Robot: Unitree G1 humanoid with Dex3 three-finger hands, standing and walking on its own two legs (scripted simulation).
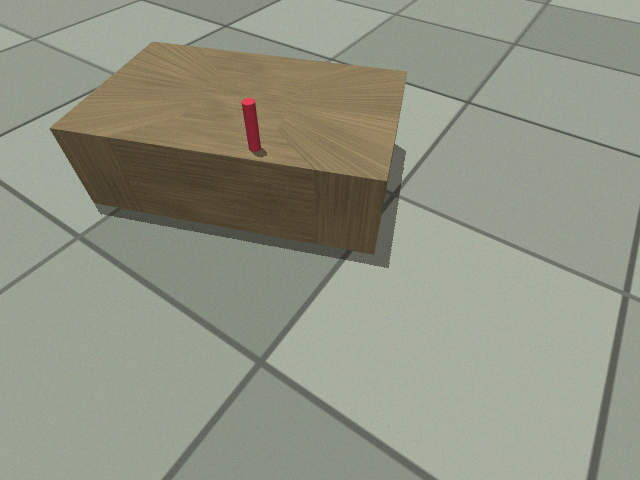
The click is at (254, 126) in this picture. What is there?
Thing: slim round
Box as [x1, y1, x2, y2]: [242, 98, 260, 151]
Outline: 246,98 242,100 242,107 248,145 250,150 256,151 260,148 255,105 253,99
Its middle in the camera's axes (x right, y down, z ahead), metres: -0.24 -0.38 +1.34
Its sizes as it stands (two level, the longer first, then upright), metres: 0.043 0.043 0.182
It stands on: a support 0.39 m high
